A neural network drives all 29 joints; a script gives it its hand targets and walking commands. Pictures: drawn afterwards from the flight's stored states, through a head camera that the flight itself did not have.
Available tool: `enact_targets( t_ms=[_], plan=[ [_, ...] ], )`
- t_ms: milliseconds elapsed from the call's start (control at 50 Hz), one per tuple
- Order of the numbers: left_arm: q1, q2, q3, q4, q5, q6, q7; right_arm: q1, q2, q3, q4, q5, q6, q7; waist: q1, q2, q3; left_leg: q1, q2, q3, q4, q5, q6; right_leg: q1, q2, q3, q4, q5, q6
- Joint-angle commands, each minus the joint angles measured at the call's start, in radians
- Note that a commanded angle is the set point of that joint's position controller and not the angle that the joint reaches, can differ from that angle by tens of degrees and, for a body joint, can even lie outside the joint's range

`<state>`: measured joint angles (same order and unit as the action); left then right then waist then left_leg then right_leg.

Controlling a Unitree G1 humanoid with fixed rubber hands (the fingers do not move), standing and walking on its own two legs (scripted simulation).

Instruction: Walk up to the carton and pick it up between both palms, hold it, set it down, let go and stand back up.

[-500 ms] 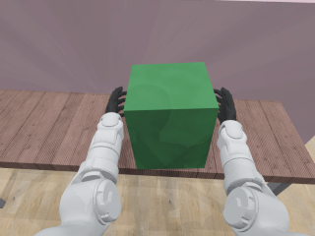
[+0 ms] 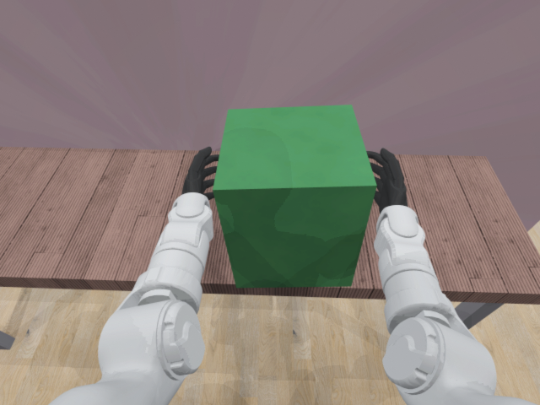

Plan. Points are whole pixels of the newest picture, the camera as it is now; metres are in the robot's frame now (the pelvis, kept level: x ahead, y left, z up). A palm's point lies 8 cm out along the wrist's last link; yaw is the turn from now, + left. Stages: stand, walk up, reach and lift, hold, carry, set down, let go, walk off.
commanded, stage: set down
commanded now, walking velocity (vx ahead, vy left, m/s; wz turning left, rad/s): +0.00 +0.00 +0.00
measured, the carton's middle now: (291, 200) +0.46 -0.07 +0.02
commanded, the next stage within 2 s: none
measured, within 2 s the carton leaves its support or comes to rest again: rests again in 0.22 s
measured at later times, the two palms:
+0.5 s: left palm (201, 200) +0.44 +0.08 +0.07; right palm (394, 212) +0.38 -0.22 +0.07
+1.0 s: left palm (201, 199) +0.44 +0.08 +0.07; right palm (393, 210) +0.38 -0.21 +0.07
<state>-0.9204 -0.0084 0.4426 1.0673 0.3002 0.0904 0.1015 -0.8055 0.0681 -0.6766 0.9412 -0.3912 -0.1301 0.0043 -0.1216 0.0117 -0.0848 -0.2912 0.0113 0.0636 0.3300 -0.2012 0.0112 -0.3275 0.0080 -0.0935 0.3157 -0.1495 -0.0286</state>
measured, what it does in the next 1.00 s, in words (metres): stands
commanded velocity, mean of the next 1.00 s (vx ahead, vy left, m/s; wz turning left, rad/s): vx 0.00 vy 0.00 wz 0.00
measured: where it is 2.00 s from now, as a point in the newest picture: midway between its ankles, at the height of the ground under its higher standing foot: outside the picture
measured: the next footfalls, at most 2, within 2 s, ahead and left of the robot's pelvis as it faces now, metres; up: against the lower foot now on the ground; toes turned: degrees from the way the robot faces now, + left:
none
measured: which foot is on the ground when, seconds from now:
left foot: down 0.00-1.00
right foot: down 0.00-1.00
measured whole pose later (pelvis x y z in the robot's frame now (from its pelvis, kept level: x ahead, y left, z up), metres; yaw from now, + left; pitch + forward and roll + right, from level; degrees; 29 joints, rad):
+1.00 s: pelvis +0.00 +0.00 +0.00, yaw -1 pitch +11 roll +0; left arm -0.91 -0.06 0.55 1.03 0.39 -0.03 0.07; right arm -0.78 0.11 -0.76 0.85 -0.48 -0.18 0.05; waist -0.11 0.01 -0.06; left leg -0.31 0.01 0.08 0.31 -0.19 0.02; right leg -0.36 0.00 -0.09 0.31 -0.13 -0.03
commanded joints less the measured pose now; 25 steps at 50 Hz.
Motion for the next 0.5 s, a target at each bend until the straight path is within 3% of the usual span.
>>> enact_targets(
  t_ms=[0,20,40,60,100,120,140,200,220,240,320,380,420,480],
  plan=[
    [-0.672,-0.491,-0.227,-0.144,-0.046,-0.117,-0.127,-0.672,0.370,0.282,-0.057,-0.027,-0.076,0.153,-0.025,0.013,-0.750,0.250,0.024,-0.030,0.048,0.420,-0.065,0.268,-0.002,-0.029,0.104,0.668,0.089],
    [-0.681,-0.500,-0.243,-0.139,-0.047,-0.130,-0.122,-0.673,0.371,0.280,-0.032,-0.036,-0.084,0.153,-0.030,0.028,-0.766,0.262,0.026,-0.027,0.055,0.437,-0.075,0.243,0.000,-0.032,0.098,0.651,0.086],
    [-0.689,-0.483,-0.222,-0.118,-0.034,-0.141,-0.124,-0.662,0.392,0.295,-0.034,-0.033,-0.091,0.151,-0.008,0.019,-0.747,0.226,0.026,-0.019,0.062,0.431,-0.069,0.256,-0.005,-0.023,0.094,0.646,0.085],
    [-0.667,-0.462,-0.183,-0.062,-0.014,-0.142,-0.132,-0.666,0.395,0.295,-0.034,-0.048,-0.082,0.150,0.001,-0.010,-0.706,0.176,0.015,-0.010,0.041,0.352,-0.053,0.319,-0.012,-0.015,0.092,0.648,0.092],
    [-0.647,-0.452,-0.175,-0.053,0.004,-0.154,-0.146,-0.660,0.403,0.306,-0.051,-0.060,-0.080,0.148,0.007,-0.030,-0.704,0.063,0.012,-0.004,-0.003,0.249,-0.034,0.412,-0.025,-0.001,0.117,0.679,0.099],
    [-0.669,-0.446,-0.170,-0.080,0.001,-0.161,-0.146,-0.666,0.409,0.302,-0.054,-0.055,-0.083,0.146,0.015,-0.022,-0.711,0.049,0.005,0.003,-0.010,0.259,-0.029,0.426,-0.027,0.006,0.133,0.717,0.107],
    [-0.683,-0.447,-0.188,-0.092,-0.007,-0.167,-0.144,-0.656,0.401,0.288,-0.039,-0.054,-0.085,0.145,-0.001,-0.009,-0.726,0.041,0.008,-0.004,-0.014,0.241,-0.031,0.422,-0.026,0.002,0.133,0.711,0.101],
    [-0.637,-0.429,-0.138,-0.037,0.022,-0.172,-0.151,-0.636,0.407,0.293,-0.043,-0.056,-0.087,0.141,0.014,-0.010,-0.684,0.024,0.001,0.004,-0.022,0.234,-0.019,0.447,-0.035,0.014,0.128,0.716,0.107],
    [-0.646,-0.438,-0.152,-0.072,0.015,-0.175,-0.146,-0.629,0.396,0.282,-0.039,-0.056,-0.092,0.142,0.011,0.010,-0.708,0.044,0.004,-0.001,-0.019,0.254,-0.030,0.436,-0.034,0.010,0.131,0.723,0.104],
    [-0.634,-0.429,-0.138,-0.033,0.014,-0.176,-0.148,-0.629,0.411,0.299,-0.028,-0.058,-0.095,0.143,0.013,-0.023,-0.703,0.042,0.003,0.005,-0.013,0.260,-0.018,0.429,-0.033,0.012,0.130,0.731,0.109],
    [-0.651,-0.467,-0.172,-0.071,0.003,-0.188,-0.135,-0.637,0.376,0.246,-0.045,-0.091,-0.111,0.149,-0.010,0.011,-0.753,0.147,0.015,-0.013,0.002,0.289,-0.050,0.299,-0.016,-0.018,0.102,0.609,0.088],
    [-0.622,-0.442,-0.141,-0.034,0.025,-0.188,-0.142,-0.614,0.383,0.245,-0.018,-0.100,-0.102,0.149,0.010,-0.007,-0.693,0.101,0.012,-0.006,-0.012,0.237,-0.031,0.314,-0.026,-0.008,0.091,0.568,0.085],
    [-0.613,-0.436,-0.132,-0.014,0.029,-0.190,-0.142,-0.622,0.367,0.240,-0.027,-0.109,-0.107,0.147,-0.001,-0.028,-0.682,0.093,0.018,-0.005,-0.024,0.231,-0.027,0.318,-0.020,-0.012,0.095,0.580,0.088],
    [-0.632,-0.406,-0.104,-0.020,0.039,-0.192,-0.148,-0.609,0.376,0.216,-0.025,-0.126,-0.093,0.152,0.008,-0.030,-0.642,0.053,0.013,0.005,-0.043,0.146,-0.016,0.320,-0.026,-0.006,0.088,0.511,0.092]
  ],
)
